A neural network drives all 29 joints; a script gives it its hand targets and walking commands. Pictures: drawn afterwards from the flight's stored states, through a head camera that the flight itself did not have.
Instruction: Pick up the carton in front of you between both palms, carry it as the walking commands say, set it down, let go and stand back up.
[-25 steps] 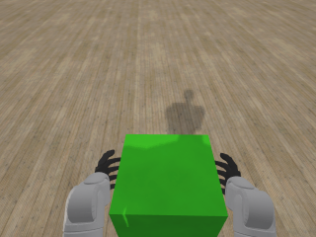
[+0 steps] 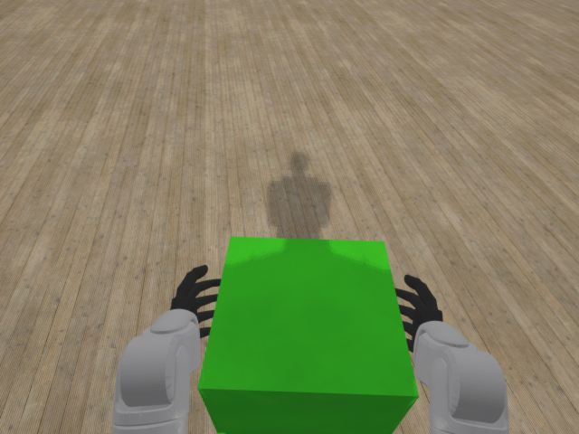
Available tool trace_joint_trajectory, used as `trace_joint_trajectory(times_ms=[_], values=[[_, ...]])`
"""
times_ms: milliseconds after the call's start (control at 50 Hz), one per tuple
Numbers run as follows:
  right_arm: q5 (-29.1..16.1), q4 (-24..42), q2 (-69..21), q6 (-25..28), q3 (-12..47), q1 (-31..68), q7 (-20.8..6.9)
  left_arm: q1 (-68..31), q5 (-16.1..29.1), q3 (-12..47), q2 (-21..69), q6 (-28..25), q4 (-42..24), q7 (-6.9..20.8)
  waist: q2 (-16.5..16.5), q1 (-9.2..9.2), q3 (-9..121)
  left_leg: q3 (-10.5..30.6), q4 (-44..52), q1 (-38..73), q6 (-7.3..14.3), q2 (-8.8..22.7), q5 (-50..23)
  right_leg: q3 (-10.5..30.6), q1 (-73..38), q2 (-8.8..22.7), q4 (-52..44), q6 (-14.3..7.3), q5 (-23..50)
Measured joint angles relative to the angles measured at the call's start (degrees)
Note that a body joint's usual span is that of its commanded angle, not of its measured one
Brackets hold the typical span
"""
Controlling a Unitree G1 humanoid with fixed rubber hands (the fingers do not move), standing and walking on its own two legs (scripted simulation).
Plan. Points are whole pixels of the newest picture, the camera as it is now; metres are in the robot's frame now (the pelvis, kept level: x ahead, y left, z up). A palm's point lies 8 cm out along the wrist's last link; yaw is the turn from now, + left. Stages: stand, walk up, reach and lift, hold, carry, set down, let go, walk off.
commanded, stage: carry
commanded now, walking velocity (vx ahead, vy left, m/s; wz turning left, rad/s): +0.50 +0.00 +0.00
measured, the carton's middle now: (303, 351) +0.27 -0.01 +0.00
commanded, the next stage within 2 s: none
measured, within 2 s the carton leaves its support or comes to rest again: neither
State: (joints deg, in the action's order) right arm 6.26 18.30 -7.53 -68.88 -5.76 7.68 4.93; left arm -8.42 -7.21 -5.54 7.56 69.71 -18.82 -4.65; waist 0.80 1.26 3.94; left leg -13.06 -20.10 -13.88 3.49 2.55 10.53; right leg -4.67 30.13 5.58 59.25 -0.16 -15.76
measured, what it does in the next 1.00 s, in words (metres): walks ahead: right foot, then left foot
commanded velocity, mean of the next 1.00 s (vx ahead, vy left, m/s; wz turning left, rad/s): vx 0.13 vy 0.00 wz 0.00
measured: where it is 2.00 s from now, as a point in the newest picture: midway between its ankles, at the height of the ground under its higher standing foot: (287, 405)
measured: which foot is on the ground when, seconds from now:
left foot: down 0.00-0.30, up 0.32-0.66, down 0.68-1.00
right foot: up 0.00-0.26, down 0.28-1.00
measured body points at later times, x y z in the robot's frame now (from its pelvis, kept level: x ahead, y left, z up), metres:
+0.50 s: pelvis +0.32 -0.05 +0.00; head +0.36 -0.07 +0.45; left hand +0.59 +0.12 +0.05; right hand +0.61 -0.18 +0.04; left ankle +0.30 +0.09 -0.69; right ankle +0.35 -0.12 -0.75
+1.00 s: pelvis +0.48 -0.02 -0.02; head +0.47 -0.01 +0.43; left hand +0.76 +0.14 +0.06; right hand +0.76 -0.17 +0.06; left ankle +0.49 +0.08 -0.75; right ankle +0.36 -0.12 -0.74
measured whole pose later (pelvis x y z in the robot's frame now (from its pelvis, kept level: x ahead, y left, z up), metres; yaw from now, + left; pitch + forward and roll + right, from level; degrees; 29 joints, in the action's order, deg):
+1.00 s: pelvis +0.48 -0.02 -0.02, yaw +0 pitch +5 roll +1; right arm 6.8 17.6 -7.7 -68.8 -5.9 9.1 4.7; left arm -9.6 -7.2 -6.6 7.7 69.7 -18.5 -4.5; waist 1.4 0.0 6.6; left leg -11.8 -30.5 -20.4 2.2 2.5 13.9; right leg -8.0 6.9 3.8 28.4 1.7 -23.5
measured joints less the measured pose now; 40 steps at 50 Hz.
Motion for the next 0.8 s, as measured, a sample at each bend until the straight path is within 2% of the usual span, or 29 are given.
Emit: trace_joint_trajectory(times_ms=[120, 240, 280, 300, 320, 360, 380, 400, 460, 540, 620, 660, 680, 700, 740, 760, 800], values=[[-0.57, 3.15, 0.01, 0.53, 0.16, -0.06, -0.03, 0.46, 0.12, 0.7, -0.03, -0.53, -3.54, -0.16, -0.32, -0.45, 0.93, 0.94, 6.62, 9.89, -1.82, -0.23, 3.16, -1.95, 4.88, 0.89, -17.34, 1.0, 8.51], [0.03, 3.49, -0.04, -0.9, 0.71, 0.5, -0.12, 0.51, 0.46, 0.07, -0.04, 0.65, -4.3, -0.21, -0.75, -1.02, 2.31, 1.62, 6.58, 19.46, -5.37, 0.47, 11.3, -6.13, 1.05, -1.19, -30.35, -0.82, 13.63], [0.39, 3.28, 0.01, -1.43, 0.37, 0.7, -0.15, -0.24, 0.61, -0.06, 0.04, 0.85, -3.11, -0.19, -1.39, -1.2, 2.26, 1.85, -0.79, 19.95, -6.4, 2.03, 16.82, -7.85, -2.7, -2.58, -32.89, -1.62, 12.93], [0.47, 2.51, 0.08, -1.43, -0.29, 1.05, -0.16, -0.73, 0.54, 0.11, 0.11, 0.26, -1.49, -0.18, -2.8, -1.66, 2.01, 2.37, -9.0, 17.23, -6.2, 4.0, 16.79, -8.6, -2.43, -3.3, -29.97, -2.85, 11.78], [0.57, 1.58, 0.03, -1.39, -0.98, 1.29, -0.18, -1.31, 0.45, 0.13, 0.18, -0.18, 0.25, -0.16, -3.27, -2.17, 1.47, 4.63, -19.61, 12.82, -5.89, 4.44, 16.81, -8.91, -2.31, -3.48, -27.63, -3.99, 9.61], [0.83, 0.12, -0.1, -1.29, -1.62, 1.41, -0.2, -1.75, 0.41, -0.03, 0.26, -0.64, 2.49, -0.14, -2.84, -2.45, -0.26, 8.97, -37.97, 3.01, -5.06, 2.46, 16.6, -8.89, -4.12, -3.09, -27.93, -5.0, 7.1], [0.95, -0.27, -0.08, -1.17, -1.48, 1.31, -0.21, -1.55, 0.47, -0.11, 0.25, -0.85, 2.87, -0.13, -2.51, -2.44, -1.14, 9.66, -43.04, -1.22, -4.5, 1.66, 15.72, -8.7, -5.57, -2.88, -29.67, -3.86, 7.87], [1.04, -0.51, -0.05, -0.93, -1.2, 1.15, -0.21, -1.16, 0.57, -0.18, 0.21, -1.15, 2.94, -0.11, -2.31, -2.39, -1.88, 9.74, -45.02, -4.82, -4.09, 1.34, 14.35, -8.6, -7.18, -2.89, -31.7, -3.81, 7.92], [1.23, -0.51, -0.02, 0.29, -0.07, 0.78, -0.2, 0.13, 0.98, -0.45, 0.05, -2.43, 2.0, -0.05, -1.88, -2.41, -3.42, 8.71, -39.44, -12.05, -4.06, 1.33, 10.57, -8.02, -11.67, -3.0, -37.47, -4.23, 8.12], [1.28, 0.78, 0.02, 2.16, 1.27, -0.04, -0.1, 1.42, 1.42, -0.56, -0.07, -4.25, 0.1, 0.2, -2.08, -2.08, -3.71, 7.55, -23.46, -15.22, -4.78, 1.24, 6.14, -7.13, -16.26, -3.22, -41.22, -3.53, 7.17], [0.73, 3.51, 0.12, 2.23, 1.61, -1.16, 0.33, 2.02, 1.63, 0.13, -0.12, -4.53, -1.84, 0.36, -2.49, -1.42, -2.72, 5.52, -11.82, -13.39, -4.96, 0.81, -2.47, -6.84, -20.06, -3.66, -40.1, -2.27, 3.18], [0.47, 4.87, 0.13, 1.53, 1.5, -1.14, 0.44, 2.03, 1.52, 0.48, -0.12, -3.98, -3.03, 0.38, -2.75, -1.14, -1.81, 3.96, -5.3, -9.9, -5.05, 0.82, -9.66, -6.7, -21.43, -4.04, -37.12, -1.46, -0.26], [0.41, 5.22, 0.1, 1.2, 1.42, -1.01, 0.46, 1.87, 1.42, 0.54, -0.14, -3.63, -3.4, 0.41, -2.71, -1.08, -1.09, 3.39, -3.56, -8.01, -4.01, 0.94, -10.81, -6.53, -21.73, -4.17, -34.94, -1.02, -2.38], [0.41, 4.88, 0.08, 1.17, 1.46, -0.82, 0.46, 1.41, 1.31, 0.24, -0.13, -3.18, -3.31, 0.44, -1.38, -1.0, -0.36, 2.83, -3.89, -7.1, -2.41, 0.31, -7.89, -6.2, -21.68, -3.33, -32.8, -0.55, -4.42], [0.35, 3.14, -0.01, 0.8, 1.27, 0.22, 0.36, 0.62, 0.82, -0.49, -0.08, -1.86, -2.89, 0.45, 1.18, -1.23, 0.91, 1.88, -5.48, -6.31, -0.87, -0.74, -2.91, -4.89, -21.61, -1.91, -30.27, 0.45, -5.7], [0.33, 2.08, -0.06, 0.55, 1.1, 0.68, 0.23, 0.44, 0.5, -0.72, -0.06, -1.24, -2.52, 0.44, 1.83, -1.34, 1.6, 1.57, -5.95, -6.03, -0.7, -0.88, -1.56, -4.33, -21.88, -1.7, -30.04, 0.83, -6.47], [0.41, 0.14, -0.13, 0.1, 0.66, 1.3, -0.06, 0.09, 0.01, -0.99, -0.03, -0.24, -1.45, 0.37, 2.39, -1.5, 2.82, 1.22, -6.54, -5.68, -1.76, -0.87, -0.53, -3.65, -22.92, -1.67, -31.16, 1.31, -7.2]])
